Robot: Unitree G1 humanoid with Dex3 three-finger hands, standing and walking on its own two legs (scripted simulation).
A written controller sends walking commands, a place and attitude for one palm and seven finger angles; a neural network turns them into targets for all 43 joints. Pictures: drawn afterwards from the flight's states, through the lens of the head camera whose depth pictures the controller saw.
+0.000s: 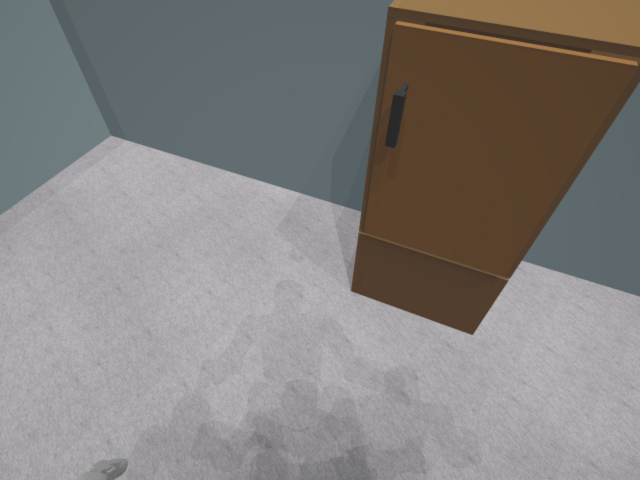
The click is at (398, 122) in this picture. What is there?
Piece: cupboard door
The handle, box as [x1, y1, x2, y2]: [385, 83, 408, 147]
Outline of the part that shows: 404,83 399,90 396,90 393,94 385,145 394,147 396,143 406,93 405,91 408,84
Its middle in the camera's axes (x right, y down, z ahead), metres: +0.17 -0.27 +0.84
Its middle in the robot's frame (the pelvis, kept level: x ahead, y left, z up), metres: +0.82 -0.13 +0.02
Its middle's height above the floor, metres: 0.80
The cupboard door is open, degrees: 0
